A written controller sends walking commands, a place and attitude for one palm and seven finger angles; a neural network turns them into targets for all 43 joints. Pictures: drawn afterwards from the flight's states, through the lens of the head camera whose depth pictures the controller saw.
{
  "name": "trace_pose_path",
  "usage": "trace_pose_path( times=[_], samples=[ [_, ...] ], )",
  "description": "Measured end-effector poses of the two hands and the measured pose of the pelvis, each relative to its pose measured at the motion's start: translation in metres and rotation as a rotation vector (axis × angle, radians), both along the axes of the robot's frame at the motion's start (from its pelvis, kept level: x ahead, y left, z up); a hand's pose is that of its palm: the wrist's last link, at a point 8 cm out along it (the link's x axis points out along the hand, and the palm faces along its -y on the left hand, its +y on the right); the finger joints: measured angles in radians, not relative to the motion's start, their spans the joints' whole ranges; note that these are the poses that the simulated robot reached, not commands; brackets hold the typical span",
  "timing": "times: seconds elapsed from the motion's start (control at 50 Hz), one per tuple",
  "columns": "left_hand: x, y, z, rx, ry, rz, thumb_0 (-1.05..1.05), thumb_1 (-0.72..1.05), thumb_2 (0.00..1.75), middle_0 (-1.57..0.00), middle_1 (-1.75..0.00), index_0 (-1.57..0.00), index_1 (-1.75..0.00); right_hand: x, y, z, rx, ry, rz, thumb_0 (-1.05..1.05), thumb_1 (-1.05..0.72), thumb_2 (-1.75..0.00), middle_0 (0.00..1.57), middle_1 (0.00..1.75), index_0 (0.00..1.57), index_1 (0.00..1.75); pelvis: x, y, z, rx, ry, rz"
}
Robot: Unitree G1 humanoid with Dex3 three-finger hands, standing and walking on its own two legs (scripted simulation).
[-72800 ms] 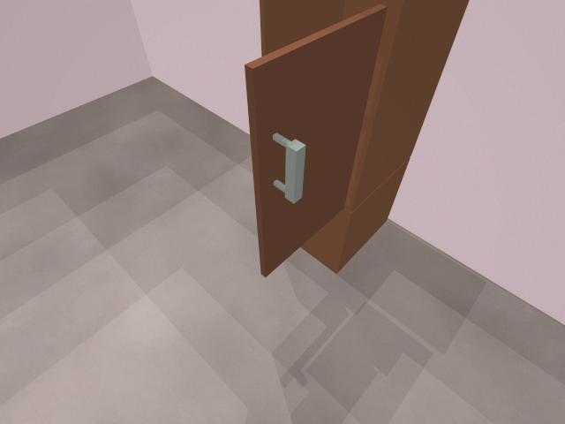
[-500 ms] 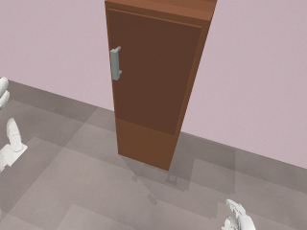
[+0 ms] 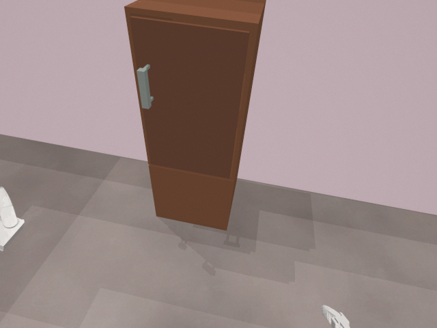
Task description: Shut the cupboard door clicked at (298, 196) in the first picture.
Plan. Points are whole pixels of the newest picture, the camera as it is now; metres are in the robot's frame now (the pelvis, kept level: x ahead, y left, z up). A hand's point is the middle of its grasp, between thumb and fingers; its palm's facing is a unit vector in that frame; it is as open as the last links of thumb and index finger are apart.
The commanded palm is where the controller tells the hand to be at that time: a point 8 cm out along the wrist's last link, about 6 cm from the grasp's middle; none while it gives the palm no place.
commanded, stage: stop stepping back and stand still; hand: left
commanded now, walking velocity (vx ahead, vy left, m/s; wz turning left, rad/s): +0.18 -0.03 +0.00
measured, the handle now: (147, 86) +0.85 +0.24 +0.05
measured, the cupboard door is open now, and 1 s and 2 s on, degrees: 0 0 0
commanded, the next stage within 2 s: let the arm hang, fingers relaxed in 0.80 s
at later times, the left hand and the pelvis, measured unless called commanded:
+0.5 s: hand (0, 221) +0.21 +0.30 +0.18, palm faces +0.48 -0.76 -0.43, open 7.4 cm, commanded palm +0.15 +0.33 +0.19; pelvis +0.01 +0.03 +0.00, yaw +1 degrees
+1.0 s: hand (33, 261) +0.22 +0.31 +0.05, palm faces +0.24 -0.85 -0.47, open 7.4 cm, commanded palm none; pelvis +0.01 +0.05 +0.00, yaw +2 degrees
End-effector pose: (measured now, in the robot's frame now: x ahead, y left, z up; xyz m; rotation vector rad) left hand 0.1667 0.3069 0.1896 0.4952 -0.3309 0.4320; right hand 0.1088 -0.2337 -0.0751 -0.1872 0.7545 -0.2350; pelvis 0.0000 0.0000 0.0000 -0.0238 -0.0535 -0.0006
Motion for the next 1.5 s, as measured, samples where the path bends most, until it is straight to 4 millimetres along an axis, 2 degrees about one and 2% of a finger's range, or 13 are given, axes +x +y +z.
trace_pose_path(
  times=[0.12,0.22,0.4,0.62,0.74,0.9,0.94,1.0,1.04,1.1,1.18,1.36,1.5],
  samples=[
    [-0.028,-0.023,0.008,0.099,0.041,-0.032,0.01,0.89,0.90,-0.21,-0.30,-0.21,-0.30,-0.004,0.006,-0.013,0.037,0.042,0.068,0.01,-0.90,-0.90,0.21,0.30,0.20,0.30,-0.012,-0.010,-0.003,0.015,0.038,-0.001],
    [-0.037,-0.009,0.013,0.060,0.025,0.048,0.01,0.89,0.90,-0.21,-0.30,-0.21,-0.30,-0.004,-0.002,-0.015,0.022,0.101,0.078,0.01,-0.91,-0.90,0.21,0.30,0.20,0.30,-0.012,-0.005,0.006,0.024,0.034,0.009],
    [-0.016,0.014,-0.001,0.006,0.034,0.059,0.01,0.89,0.90,-0.21,-0.30,-0.21,-0.30,0.030,-0.005,-0.002,-0.081,0.044,0.066,0.01,-0.91,-0.90,0.20,0.30,0.20,0.30,0.005,0.018,0.001,0.017,0.041,0.036],
    [0.018,0.026,0.005,0.055,0.067,-0.001,0.01,0.89,0.90,-0.21,-0.30,-0.21,-0.30,0.080,0.046,0.013,0.018,-0.051,0.105,0.01,-0.91,-0.90,0.20,0.30,0.20,0.30,0.024,0.030,0.005,0.013,0.067,0.009],
    [0.022,0.028,0.000,0.036,0.111,-0.014,0.01,0.89,0.90,-0.21,-0.30,-0.21,-0.30,0.083,0.058,0.010,0.041,-0.032,0.111,0.01,-0.91,-0.90,0.20,0.30,0.20,0.30,0.028,0.035,0.006,0.013,0.072,0.004],
    [0.012,0.035,-0.003,0.016,0.122,0.011,0.01,0.89,0.90,-0.21,-0.30,-0.21,-0.30,0.068,0.051,0.009,0.018,0.003,0.094,0.01,-0.91,-0.90,0.20,0.30,0.20,0.30,0.023,0.038,0.008,0.008,0.068,0.009],
    [0.018,0.038,-0.027,-0.005,0.203,-0.001,0.01,0.89,0.90,-0.20,-0.30,-0.20,-0.30,0.065,0.046,0.001,0.030,0.010,0.130,0.01,-0.91,-0.90,0.20,0.30,0.20,0.30,0.019,0.040,0.006,0.006,0.075,0.020],
    [0.025,0.041,-0.111,-0.137,0.549,0.011,0.00,0.90,0.90,-0.20,-0.30,-0.20,-0.30,0.057,0.035,-0.017,0.025,0.089,0.172,0.01,-0.91,-0.90,0.20,0.30,0.20,0.30,0.010,0.046,0.003,0.009,0.078,0.032],
    [0.012,0.033,-0.174,-0.236,0.808,0.022,0.00,0.90,0.90,-0.19,-0.30,-0.19,-0.30,0.047,0.028,-0.026,0.021,0.136,0.159,0.01,-0.91,-0.90,0.20,0.30,0.20,0.30,0.005,0.047,0.001,0.013,0.073,0.033],
    [-0.030,0.004,-0.254,-0.374,1.145,0.021,0.00,0.91,0.90,-0.19,-0.30,-0.19,-0.30,0.022,0.022,-0.032,0.015,0.212,0.118,0.01,-0.91,-0.90,0.20,0.30,0.20,0.30,0.000,0.047,0.001,0.024,0.061,0.029],
    [-0.104,-0.044,-0.316,-0.556,1.457,0.019,0.01,0.92,0.90,-0.20,-0.30,-0.19,-0.30,-0.026,0.021,-0.037,0.005,0.369,0.074,0.01,-0.91,-0.90,0.20,0.30,0.20,0.30,-0.003,0.043,0.004,0.024,0.045,0.028],
    [-0.215,-0.032,-0.325,-0.654,1.697,0.234,-0.01,0.98,0.90,-0.20,-0.30,-0.20,-0.30,-0.122,0.040,-0.050,0.063,0.682,0.004,0.01,-0.91,-0.90,0.20,0.30,0.20,0.30,-0.007,0.040,0.011,0.007,0.034,0.040],
    [-0.252,-0.036,-0.316,-0.662,1.785,0.291,0.00,0.93,0.90,-0.20,-0.30,-0.20,-0.30,-0.150,0.065,-0.060,0.141,0.726,-0.024,0.01,-0.91,-0.90,0.20,0.30,0.20,0.30,-0.010,0.045,0.012,0.013,0.022,0.029]
  ],
)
